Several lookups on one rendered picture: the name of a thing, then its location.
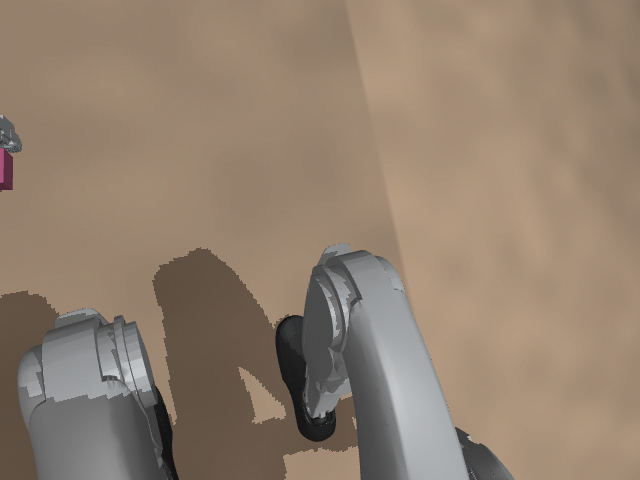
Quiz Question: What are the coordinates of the small box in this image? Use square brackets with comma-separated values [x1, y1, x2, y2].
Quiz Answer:
[0, 148, 13, 190]

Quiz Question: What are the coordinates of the right robot hand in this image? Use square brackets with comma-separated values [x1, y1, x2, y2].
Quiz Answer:
[455, 427, 515, 480]

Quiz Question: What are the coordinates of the left robot hand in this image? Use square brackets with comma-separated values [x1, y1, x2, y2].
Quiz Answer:
[0, 115, 22, 153]

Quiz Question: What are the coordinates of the left robot foot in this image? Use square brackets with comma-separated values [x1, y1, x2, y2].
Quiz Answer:
[154, 386, 179, 480]

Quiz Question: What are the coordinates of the right robot foot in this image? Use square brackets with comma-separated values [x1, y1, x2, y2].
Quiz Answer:
[275, 315, 336, 442]

